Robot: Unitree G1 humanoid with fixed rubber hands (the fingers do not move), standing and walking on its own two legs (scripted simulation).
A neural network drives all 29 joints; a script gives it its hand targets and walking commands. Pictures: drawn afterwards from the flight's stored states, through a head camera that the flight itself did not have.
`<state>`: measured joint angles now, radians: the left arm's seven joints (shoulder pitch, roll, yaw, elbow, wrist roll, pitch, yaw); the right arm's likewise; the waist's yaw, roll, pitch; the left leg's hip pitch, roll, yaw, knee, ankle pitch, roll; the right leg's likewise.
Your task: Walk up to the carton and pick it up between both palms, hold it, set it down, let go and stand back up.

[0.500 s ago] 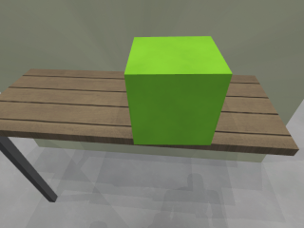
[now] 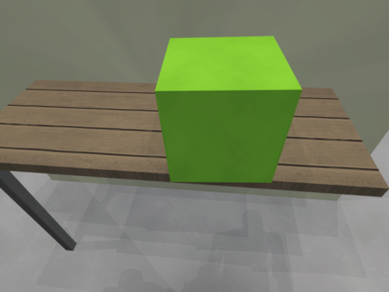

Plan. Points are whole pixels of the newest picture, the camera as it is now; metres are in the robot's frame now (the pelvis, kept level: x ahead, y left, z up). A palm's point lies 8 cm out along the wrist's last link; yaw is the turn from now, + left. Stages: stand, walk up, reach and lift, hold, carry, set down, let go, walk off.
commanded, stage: stand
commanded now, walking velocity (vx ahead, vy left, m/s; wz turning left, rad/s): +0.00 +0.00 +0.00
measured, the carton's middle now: (220, 110) +0.53 -0.03 +0.12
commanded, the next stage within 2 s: none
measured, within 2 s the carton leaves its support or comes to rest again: neither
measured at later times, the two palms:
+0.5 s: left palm out of the picture +0.05 +0.22 -0.14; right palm out of the picture +0.06 -0.23 -0.13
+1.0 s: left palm out of the picture +0.05 +0.23 -0.14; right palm out of the picture +0.05 -0.21 -0.13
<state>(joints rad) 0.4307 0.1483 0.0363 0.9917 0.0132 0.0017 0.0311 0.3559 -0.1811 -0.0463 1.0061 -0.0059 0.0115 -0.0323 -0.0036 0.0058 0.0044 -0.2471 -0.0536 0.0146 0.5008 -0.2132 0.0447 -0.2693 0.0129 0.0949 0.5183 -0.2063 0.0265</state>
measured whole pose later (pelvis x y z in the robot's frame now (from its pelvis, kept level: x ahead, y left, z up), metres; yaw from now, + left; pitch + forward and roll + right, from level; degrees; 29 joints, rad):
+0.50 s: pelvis +0.04 +0.00 +0.01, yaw +0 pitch -2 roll +0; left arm 0.33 0.15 -0.01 1.00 0.00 0.00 0.05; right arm 0.30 -0.16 0.00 1.01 0.01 0.00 -0.04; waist -0.01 0.00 0.02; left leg -0.17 -0.05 0.00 0.45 -0.25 0.04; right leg -0.19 0.02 0.09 0.46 -0.24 0.02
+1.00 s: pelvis +0.05 +0.01 +0.01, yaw -1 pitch -2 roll +0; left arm 0.30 0.16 -0.02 1.08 0.00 0.00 0.06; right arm 0.29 -0.15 0.00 1.06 0.01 0.00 -0.05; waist 0.00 -0.01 0.04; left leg -0.13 -0.06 0.02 0.41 -0.25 0.06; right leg -0.16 0.01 0.11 0.42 -0.24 0.03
